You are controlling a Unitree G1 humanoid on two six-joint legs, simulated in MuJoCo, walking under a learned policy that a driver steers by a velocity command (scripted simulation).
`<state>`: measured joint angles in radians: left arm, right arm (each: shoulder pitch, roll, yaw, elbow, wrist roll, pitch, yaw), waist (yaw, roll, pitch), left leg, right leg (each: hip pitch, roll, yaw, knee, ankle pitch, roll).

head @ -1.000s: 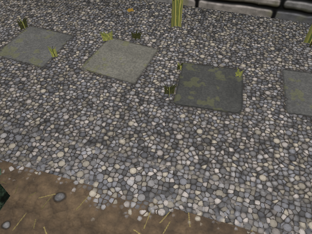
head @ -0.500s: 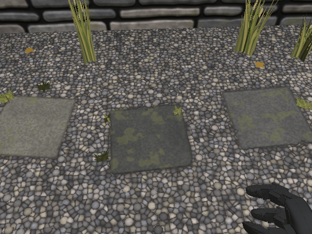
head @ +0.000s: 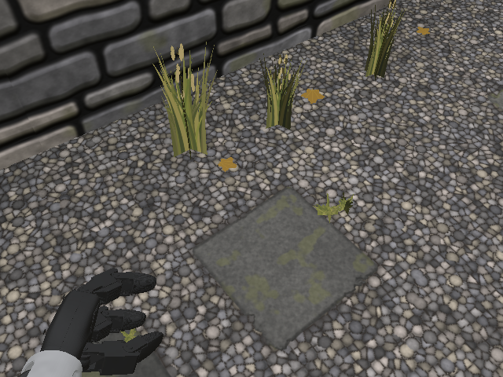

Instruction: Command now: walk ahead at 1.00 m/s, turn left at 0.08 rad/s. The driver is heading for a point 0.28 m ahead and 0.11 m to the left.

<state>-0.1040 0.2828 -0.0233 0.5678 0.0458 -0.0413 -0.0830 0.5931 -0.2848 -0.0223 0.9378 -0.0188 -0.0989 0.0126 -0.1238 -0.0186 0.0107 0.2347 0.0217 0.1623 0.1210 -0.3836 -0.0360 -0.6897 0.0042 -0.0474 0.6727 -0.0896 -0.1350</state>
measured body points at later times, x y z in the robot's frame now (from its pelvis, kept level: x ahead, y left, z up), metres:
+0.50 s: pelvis +0.37 +0.03 +0.00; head +0.41 +0.04 +0.45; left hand +0.37 +0.29 -0.14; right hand +0.53 -0.20 -0.12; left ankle +0.48 +0.10 -0.72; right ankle +0.22 -0.09 -0.65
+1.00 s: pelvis +0.42 +0.01 +0.02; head +0.41 +0.00 +0.47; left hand +0.43 +0.25 -0.13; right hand +0.48 -0.24 -0.13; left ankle +0.48 +0.11 -0.72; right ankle +0.42 -0.10 -0.72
